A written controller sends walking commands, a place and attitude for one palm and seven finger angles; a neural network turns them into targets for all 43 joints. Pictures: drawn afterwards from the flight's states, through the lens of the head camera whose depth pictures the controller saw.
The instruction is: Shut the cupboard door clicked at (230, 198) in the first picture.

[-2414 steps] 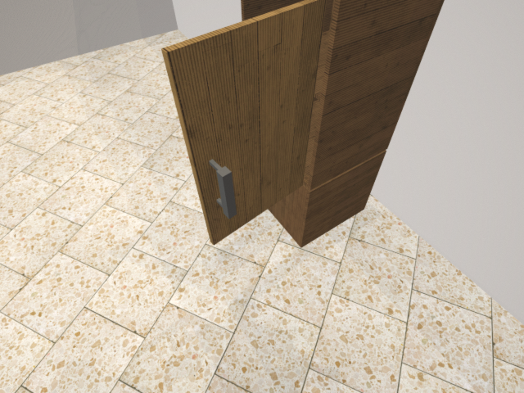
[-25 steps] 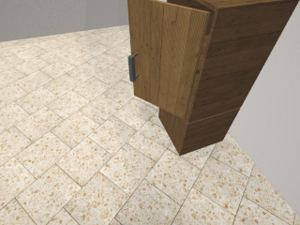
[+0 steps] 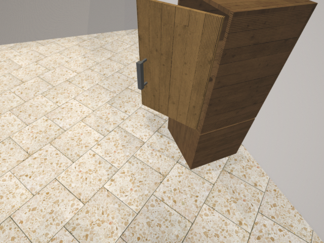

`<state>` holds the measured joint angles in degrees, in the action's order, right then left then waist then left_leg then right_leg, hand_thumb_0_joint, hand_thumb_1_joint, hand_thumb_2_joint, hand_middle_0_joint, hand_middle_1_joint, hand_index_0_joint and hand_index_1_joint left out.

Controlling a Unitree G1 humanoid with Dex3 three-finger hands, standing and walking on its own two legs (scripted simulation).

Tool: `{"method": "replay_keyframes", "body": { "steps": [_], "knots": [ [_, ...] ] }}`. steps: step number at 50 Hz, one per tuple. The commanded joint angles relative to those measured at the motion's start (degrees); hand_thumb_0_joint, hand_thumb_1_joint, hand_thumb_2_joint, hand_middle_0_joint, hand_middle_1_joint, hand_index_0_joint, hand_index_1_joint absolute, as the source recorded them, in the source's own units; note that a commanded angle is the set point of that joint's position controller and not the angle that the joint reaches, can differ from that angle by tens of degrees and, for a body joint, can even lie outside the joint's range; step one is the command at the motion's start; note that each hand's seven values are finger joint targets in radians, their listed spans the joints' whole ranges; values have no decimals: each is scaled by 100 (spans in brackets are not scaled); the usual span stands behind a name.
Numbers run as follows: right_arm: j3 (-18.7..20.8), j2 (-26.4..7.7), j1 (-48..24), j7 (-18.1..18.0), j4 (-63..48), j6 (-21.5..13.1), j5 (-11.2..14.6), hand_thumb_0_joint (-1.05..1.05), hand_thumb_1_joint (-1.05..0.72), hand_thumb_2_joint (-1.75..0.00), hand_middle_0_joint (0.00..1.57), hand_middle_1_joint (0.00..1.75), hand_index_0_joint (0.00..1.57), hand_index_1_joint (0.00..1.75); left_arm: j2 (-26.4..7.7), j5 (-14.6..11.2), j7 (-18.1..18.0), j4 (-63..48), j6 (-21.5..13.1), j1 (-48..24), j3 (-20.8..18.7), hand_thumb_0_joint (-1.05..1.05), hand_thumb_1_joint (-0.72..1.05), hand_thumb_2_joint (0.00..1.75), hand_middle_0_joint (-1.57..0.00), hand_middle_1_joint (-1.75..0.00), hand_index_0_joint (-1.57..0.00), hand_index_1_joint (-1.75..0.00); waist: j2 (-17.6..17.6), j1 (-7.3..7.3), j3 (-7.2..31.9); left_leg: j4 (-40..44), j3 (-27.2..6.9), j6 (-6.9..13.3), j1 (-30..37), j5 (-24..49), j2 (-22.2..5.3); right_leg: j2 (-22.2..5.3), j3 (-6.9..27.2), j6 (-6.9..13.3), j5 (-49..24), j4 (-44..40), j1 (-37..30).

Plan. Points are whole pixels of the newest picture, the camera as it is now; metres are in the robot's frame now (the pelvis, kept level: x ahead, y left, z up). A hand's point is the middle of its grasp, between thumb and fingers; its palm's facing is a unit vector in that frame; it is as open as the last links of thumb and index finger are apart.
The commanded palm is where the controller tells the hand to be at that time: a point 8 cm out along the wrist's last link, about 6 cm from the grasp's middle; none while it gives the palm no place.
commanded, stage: look to check the result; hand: left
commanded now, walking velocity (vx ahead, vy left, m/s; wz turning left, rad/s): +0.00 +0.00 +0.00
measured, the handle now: (142, 74) +0.92 +0.14 -0.10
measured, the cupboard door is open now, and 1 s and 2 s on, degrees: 35 35 35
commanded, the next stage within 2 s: walk to a spot facing it in 0.44 s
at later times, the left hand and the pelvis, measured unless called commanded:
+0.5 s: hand out of the picture +0.01 +0.19 -0.17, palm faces +0.01 -0.98 -0.22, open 7.4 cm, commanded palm none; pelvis +0.01 +0.00 +0.00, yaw +0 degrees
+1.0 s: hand out of the picture +0.03 +0.22 -0.19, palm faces +0.18 -0.95 -0.24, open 7.4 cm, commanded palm none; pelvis +0.00 +0.01 -0.02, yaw +10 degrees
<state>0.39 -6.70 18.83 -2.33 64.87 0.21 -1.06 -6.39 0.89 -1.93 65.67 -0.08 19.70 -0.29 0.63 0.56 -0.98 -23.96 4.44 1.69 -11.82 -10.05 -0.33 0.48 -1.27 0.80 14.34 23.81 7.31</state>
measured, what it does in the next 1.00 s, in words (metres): lifts its right foot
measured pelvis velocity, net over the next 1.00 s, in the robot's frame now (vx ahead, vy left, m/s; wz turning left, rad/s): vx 0.00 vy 0.01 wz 0.17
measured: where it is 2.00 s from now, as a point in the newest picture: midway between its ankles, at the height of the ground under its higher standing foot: outside the picture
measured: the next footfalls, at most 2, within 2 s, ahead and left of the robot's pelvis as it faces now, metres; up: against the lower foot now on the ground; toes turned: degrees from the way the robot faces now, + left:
right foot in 1.28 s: +0.06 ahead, -0.16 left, +0.00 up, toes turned +24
left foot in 1.64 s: -0.04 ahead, +0.08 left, +0.00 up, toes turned +41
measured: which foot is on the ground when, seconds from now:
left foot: down 0.00-1.00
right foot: down 0.00-0.90, up 0.92-1.00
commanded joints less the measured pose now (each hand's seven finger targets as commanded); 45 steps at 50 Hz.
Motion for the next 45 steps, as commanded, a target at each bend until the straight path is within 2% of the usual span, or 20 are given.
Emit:
{"method": "replay_keyframes", "body": {
  "steps": [1,5,8,15,26,28,30,31,34,36,38,40,41,42,43,44,45],
  "knots": [
    [94,-676,356,-16,-148,-51,29,0,-90,-90,20,30,20,30,-659,-2,-46,-131,-56,450,-111,0,90,90,-20,-30,-20,-30,-151,-17,-546,612,-731,66,56,-273,-558,-493,545,199,-103,-620,662],
    [105,-731,284,-10,-152,-52,18,0,-90,-90,20,30,20,30,-717,-4,-35,-144,-41,364,-119,0,90,90,-20,-30,-20,-30,-138,-23,-566,698,-780,69,19,-444,-578,-495,547,193,-51,-607,645],
    [119,-812,231,-7,-165,-65,26,0,-90,-90,20,30,20,30,-809,-2,-32,-161,-59,279,-136,0,90,90,-20,-30,-20,-30,9,-15,-511,648,-755,73,91,-222,-592,-523,543,198,-137,-625,590],
    [139,-998,8,10,-184,-63,26,0,-90,-90,20,30,20,30,-994,0,-13,-197,-62,89,-150,0,90,90,-20,-30,-20,-30,-51,-18,-537,683,-773,70,164,-211,-602,-544,564,201,-129,-683,582],
    [158,-1322,-401,36,-250,-88,39,0,-90,-90,20,30,20,30,-1325,2,18,-263,-107,-245,-175,0,90,90,-20,-30,-20,-30,-39,-18,-257,601,-769,44,419,325,-624,-607,583,196,-462,-785,364],
    [158,-1332,-475,36,-237,-94,26,0,-90,-90,20,30,20,30,-1332,2,23,-259,-101,-344,-176,0,90,90,-20,-30,-20,-30,-156,-7,-290,639,-776,34,410,331,-632,-623,578,185,-481,-797,343],
    [100,-1083,-442,62,-253,-48,23,0,-90,-90,20,30,20,30,-1146,-11,1,-263,-48,-287,-150,0,90,90,-20,-30,-20,-30,-110,-17,-294,512,-809,1,238,527,-593,-685,461,127,-562,-634,275],
    [84,-982,-376,69,-289,-18,27,0,-90,-90,20,30,20,30,-1065,-9,-17,-279,-24,-172,-152,0,90,90,-20,-30,-20,-30,-53,-32,-230,347,-789,-9,212,766,-570,-723,383,108,-754,-508,250],
    [146,-1064,-449,94,-429,69,11,0,-90,-90,20,30,20,30,-1232,-3,-34,-437,52,-216,-266,0,90,90,-20,-30,-20,-30,-88,-60,-282,53,-904,-8,-211,675,-498,-859,273,163,-632,-218,255],
    [205,-1113,-510,116,-583,107,12,0,-90,-90,20,30,20,30,-1339,12,-38,-570,74,-240,-344,0,90,90,-20,-30,-20,-30,23,-88,-252,-289,-905,-22,-431,700,-389,-1035,276,282,-703,-119,257],
    [256,-1072,-495,140,-712,147,-6,0,-90,-90,20,30,20,30,-1440,23,-44,-748,94,-339,-433,0,90,90,-20,-30,-20,-30,270,-63,-156,-746,-813,-72,-682,563,-252,-1341,384,479,-659,-72,218],
    [309,-1031,-494,165,-862,193,-21,0,-90,-90,20,30,20,30,-1517,41,-52,-941,102,-492,-494,0,90,90,-20,-30,-20,-30,553,-23,-152,-1449,-577,-154,-729,49,-154,-1737,458,707,-710,-111,405],
    [336,-1048,-473,178,-937,213,-25,0,-90,-90,20,30,20,30,-1522,59,-60,-1037,106,-605,-512,0,90,90,-20,-30,-20,-30,619,20,-175,-1687,-530,-180,-701,-298,-166,-1847,400,782,-822,-40,554],
    [358,-1017,-448,205,-987,223,-24,0,-90,-90,20,30,20,30,-1540,73,-63,-1129,110,-715,-528,0,90,90,-20,-30,-20,-30,528,74,-203,-1597,-527,-196,-635,-519,-216,-1927,294,782,-944,121,658],
    [358,-1038,-327,226,-1014,210,-25,0,-90,-90,20,30,20,30,-1533,78,-61,-1209,123,-799,-543,0,90,90,-20,-30,-20,-30,363,138,-156,-1242,-641,-159,-487,-98,-348,-1791,14,617,-896,486,747],
    [392,-1206,-181,237,-1029,193,-50,0,-90,-90,20,30,20,30,-1450,74,-57,-1278,157,-790,-537,0,90,90,-20,-30,-20,-30,-324,181,-138,-643,-1312,35,-314,718,-610,-1349,-388,299,-307,1149,1036],
    [453,-1510,0,205,-1062,157,-119,0,-90,-90,20,30,20,30,-1254,26,-67,-1361,190,-779,-526,0,90,90,-20,-30,-20,-30,-1552,267,-198,256,-3059,442,-216,1278,-1288,-471,-658,-76,1090,2256,1494]
  ]
}}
